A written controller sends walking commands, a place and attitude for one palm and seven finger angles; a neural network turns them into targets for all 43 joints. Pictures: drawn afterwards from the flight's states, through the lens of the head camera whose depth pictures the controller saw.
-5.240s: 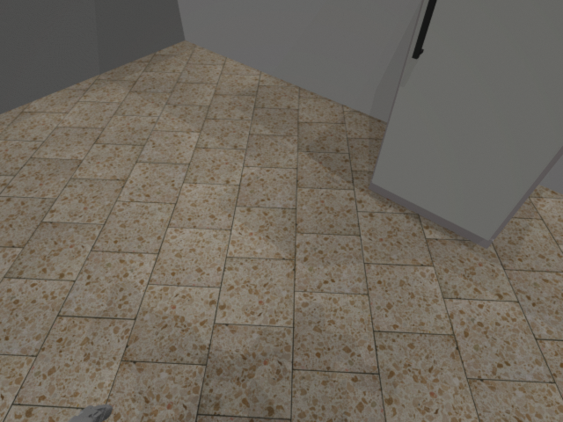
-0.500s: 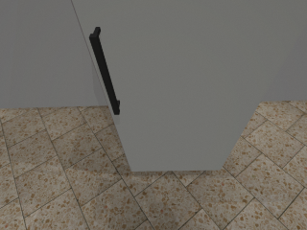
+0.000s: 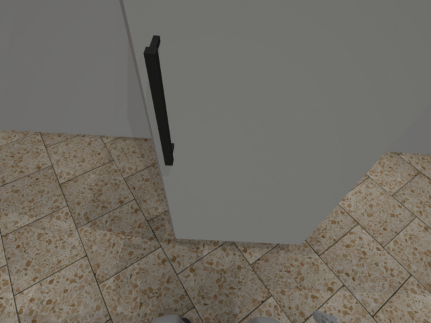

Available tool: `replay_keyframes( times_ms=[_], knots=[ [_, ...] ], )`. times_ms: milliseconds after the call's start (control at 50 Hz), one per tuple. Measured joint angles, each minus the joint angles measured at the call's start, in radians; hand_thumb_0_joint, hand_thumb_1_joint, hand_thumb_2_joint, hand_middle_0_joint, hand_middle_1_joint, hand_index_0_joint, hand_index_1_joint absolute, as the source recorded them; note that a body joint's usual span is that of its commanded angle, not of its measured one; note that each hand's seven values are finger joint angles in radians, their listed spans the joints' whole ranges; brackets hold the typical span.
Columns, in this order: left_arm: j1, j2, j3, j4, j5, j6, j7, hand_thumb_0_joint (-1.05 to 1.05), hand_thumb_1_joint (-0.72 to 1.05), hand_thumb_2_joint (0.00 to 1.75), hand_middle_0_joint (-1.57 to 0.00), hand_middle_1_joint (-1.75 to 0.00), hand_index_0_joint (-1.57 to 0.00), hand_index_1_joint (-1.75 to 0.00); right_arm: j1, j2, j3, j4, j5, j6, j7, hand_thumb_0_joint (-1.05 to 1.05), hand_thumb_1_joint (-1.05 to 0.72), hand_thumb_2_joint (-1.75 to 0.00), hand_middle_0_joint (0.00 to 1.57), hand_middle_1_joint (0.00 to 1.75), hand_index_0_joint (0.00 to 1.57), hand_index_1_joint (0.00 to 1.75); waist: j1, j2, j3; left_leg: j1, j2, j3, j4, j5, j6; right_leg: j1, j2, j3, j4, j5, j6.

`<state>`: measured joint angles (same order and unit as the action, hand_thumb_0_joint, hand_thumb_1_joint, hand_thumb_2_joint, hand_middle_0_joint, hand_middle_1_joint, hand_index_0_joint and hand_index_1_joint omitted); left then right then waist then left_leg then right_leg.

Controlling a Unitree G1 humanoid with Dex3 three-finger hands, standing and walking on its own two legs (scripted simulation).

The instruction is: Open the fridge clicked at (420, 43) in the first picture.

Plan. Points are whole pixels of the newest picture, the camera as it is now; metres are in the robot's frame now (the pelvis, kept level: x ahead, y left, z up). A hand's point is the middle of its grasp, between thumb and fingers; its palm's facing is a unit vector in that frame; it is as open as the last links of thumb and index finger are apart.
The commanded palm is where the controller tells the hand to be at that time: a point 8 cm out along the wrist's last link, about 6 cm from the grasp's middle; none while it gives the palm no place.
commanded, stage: come to a stop and stand still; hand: left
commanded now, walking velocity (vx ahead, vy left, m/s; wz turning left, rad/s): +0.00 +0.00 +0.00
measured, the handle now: (163, 112) +0.47 +0.14 +0.11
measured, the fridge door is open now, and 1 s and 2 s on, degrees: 0 0 0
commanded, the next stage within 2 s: look again from close up in 0.98 s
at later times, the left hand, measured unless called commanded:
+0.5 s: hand out of the picture -0.01 +0.16 -0.17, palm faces +0.02 -0.97 -0.25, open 7.4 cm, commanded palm none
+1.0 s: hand out of the picture -0.04 +0.17 -0.17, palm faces +0.03 -0.97 -0.23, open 7.4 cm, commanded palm none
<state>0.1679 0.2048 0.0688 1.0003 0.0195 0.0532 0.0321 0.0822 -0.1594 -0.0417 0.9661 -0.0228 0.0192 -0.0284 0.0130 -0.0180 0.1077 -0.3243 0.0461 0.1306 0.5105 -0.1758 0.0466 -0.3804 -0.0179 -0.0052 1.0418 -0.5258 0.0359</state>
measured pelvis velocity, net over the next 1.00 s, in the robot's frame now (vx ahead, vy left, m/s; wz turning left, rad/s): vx -0.04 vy -0.03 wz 0.03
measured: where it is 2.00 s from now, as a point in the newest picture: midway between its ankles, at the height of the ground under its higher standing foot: outside the picture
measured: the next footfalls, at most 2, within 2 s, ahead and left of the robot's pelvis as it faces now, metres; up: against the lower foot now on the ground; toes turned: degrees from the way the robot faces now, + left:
right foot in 0.10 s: +0.00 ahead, -0.16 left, +0.00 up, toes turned +2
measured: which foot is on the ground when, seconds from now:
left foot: down 0.00-1.00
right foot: up 0.00-0.08, down 0.10-1.00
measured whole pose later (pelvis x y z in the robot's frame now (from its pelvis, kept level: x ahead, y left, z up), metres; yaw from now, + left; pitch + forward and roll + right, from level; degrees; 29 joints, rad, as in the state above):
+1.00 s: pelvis -0.04 -0.03 +0.00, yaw +2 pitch -2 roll +0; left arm 0.32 0.21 0.01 1.06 0.03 -0.01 0.01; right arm 0.23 -0.23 -0.03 1.03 -0.02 -0.01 0.00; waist 0.00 0.01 0.02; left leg -0.35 0.02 0.03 0.48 -0.11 0.01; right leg -0.21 -0.02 0.02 0.55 -0.31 0.01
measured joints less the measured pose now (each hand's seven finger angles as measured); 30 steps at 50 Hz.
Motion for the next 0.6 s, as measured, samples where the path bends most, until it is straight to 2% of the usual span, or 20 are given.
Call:
replay_keyframes(
  times_ms=[40,80,100,140,180,380,480,600],
  knots=[
    [0.005,0.001,-0.010,-0.005,-0.002,-0.003,0.002,0.01,0.91,0.90,-0.20,-0.30,-0.20,-0.30,0.007,-0.002,-0.001,-0.001,0.003,-0.002,0.006,0.01,-0.91,-0.90,0.20,0.30,0.20,0.30,-0.004,0.016,-0.015,-0.016,0.009,-0.005,0.004,0.009,-0.007,0.028,-0.006,-0.003,-0.098,0.005,-0.009],
    [0.033,0.007,-0.026,-0.033,0.004,-0.016,0.003,0.01,0.90,0.90,-0.20,-0.30,-0.20,-0.30,0.034,-0.008,-0.003,-0.022,0.003,0.002,0.020,0.01,-0.91,-0.90,0.21,0.30,0.20,0.30,-0.001,0.023,-0.053,-0.068,0.018,-0.003,0.067,-0.012,-0.018,0.065,-0.016,0.012,-0.273,0.107,-0.037],
    [0.053,0.018,-0.030,-0.052,0.008,-0.028,0.002,0.01,0.90,0.90,-0.20,-0.30,-0.20,-0.30,0.051,-0.005,-0.003,-0.040,0.002,0.002,0.025,0.01,-0.91,-0.90,0.21,0.30,0.21,0.30,0.001,0.002,-0.071,-0.096,0.006,0.012,0.107,-0.029,-0.022,0.082,-0.038,0.044,-0.354,0.168,-0.055],
    [0.060,0.013,-0.039,-0.051,0.016,-0.041,0.004,0.01,0.90,0.90,-0.20,-0.30,-0.20,-0.30,0.067,-0.014,-0.010,-0.059,0.001,0.001,0.031,0.01,-0.91,-0.90,0.21,0.30,0.20,0.30,-0.012,0.015,-0.066,-0.120,0.003,0.012,0.175,-0.054,-0.026,0.073,-0.046,0.056,-0.313,0.110,-0.004],
    [0.068,-0.002,-0.051,-0.047,0.019,-0.035,-0.001,0.01,0.90,0.90,-0.20,-0.30,-0.20,-0.30,0.097,-0.025,-0.016,-0.066,0.001,0.002,0.033,0.01,-0.91,-0.90,0.20,0.30,0.20,0.30,-0.034,0.043,-0.065,-0.113,0.002,-0.005,0.199,-0.061,-0.025,0.079,-0.046,0.041,-0.269,0.081,0.014],
    [0.117,-0.046,-0.062,-0.078,0.012,-0.015,-0.005,0.01,0.90,0.90,-0.20,-0.30,-0.20,-0.30,0.280,-0.035,-0.006,-0.021,-0.011,0.028,0.034,0.01,-0.91,-0.90,0.20,0.30,0.20,0.30,-0.064,0.063,-0.110,-0.113,-0.005,-0.039,0.177,-0.050,-0.027,0.079,-0.032,0.026,-0.274,0.090,-0.022],
    [0.138,-0.044,-0.056,-0.062,0.007,-0.027,-0.009,0.01,0.91,0.90,-0.20,-0.30,-0.20,-0.30,0.328,-0.026,0.003,0.021,-0.010,0.024,0.029,0.01,-0.91,-0.90,0.20,0.30,0.20,0.30,-0.059,0.056,-0.103,-0.102,-0.016,-0.054,0.110,-0.030,-0.031,0.084,-0.020,0.035,-0.332,0.136,-0.033],
    [0.169,-0.040,-0.059,-0.014,0.004,-0.035,-0.012,0.01,0.90,0.90,-0.20,-0.30,-0.20,-0.30,0.322,-0.016,0.012,0.050,-0.003,0.007,0.026,0.01,-0.91,-0.90,0.20,0.30,0.20,0.30,-0.052,0.049,-0.086,-0.082,-0.015,-0.069,0.058,0.005,-0.037,0.100,-0.007,0.037,-0.384,0.177,-0.025]
  ],
)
